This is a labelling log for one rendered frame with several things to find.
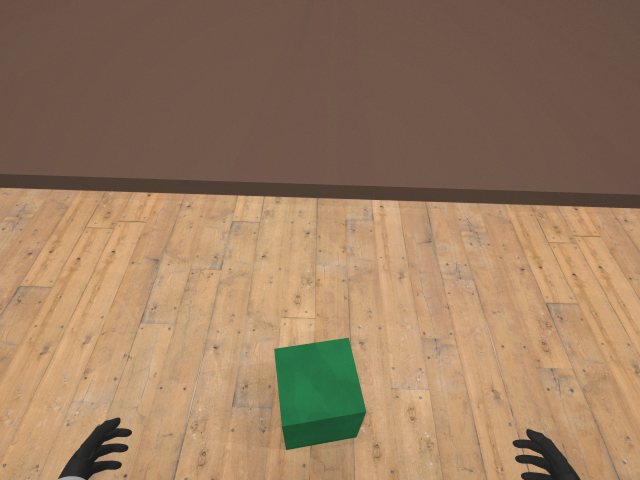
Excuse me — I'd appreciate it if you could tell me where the left robot hand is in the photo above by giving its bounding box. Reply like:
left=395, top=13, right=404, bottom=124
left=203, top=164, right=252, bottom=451
left=58, top=417, right=132, bottom=480

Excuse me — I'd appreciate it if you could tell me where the right robot hand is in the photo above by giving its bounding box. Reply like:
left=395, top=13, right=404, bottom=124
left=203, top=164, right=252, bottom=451
left=513, top=429, right=581, bottom=480

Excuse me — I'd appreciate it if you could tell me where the carton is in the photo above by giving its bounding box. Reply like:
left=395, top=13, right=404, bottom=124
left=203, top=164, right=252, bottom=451
left=274, top=338, right=366, bottom=450

